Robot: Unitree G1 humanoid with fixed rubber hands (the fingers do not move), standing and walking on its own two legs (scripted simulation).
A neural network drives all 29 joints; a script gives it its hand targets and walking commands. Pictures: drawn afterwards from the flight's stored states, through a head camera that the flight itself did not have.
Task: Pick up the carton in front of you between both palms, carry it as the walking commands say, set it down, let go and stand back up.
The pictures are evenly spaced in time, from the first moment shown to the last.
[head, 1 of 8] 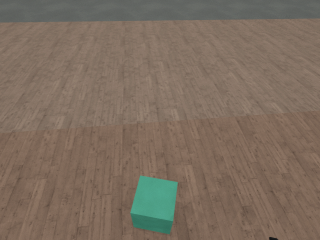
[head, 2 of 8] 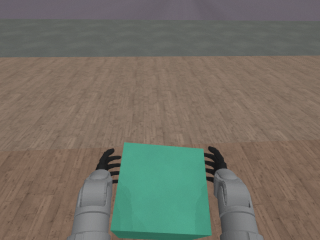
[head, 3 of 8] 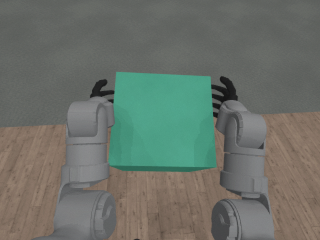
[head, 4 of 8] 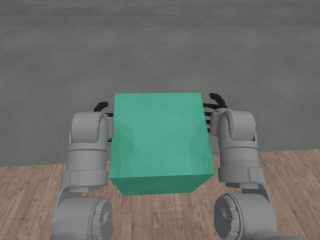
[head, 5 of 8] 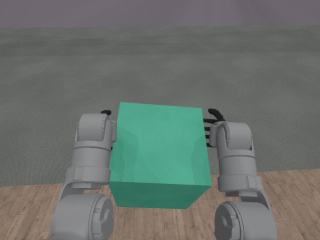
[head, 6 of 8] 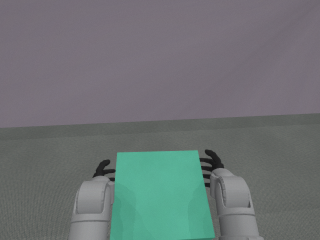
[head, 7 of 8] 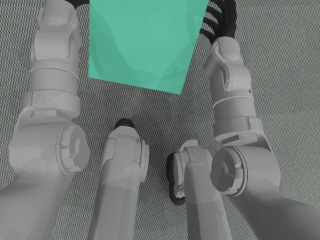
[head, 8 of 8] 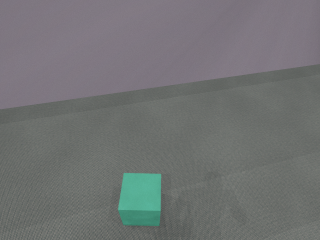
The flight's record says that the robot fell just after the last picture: no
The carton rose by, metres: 0.67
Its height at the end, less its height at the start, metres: -0.28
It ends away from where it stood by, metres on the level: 6.40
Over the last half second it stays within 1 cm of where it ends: yes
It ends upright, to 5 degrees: yes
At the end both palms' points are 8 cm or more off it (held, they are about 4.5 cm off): yes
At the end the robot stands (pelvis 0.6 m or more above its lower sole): yes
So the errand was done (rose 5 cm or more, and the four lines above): yes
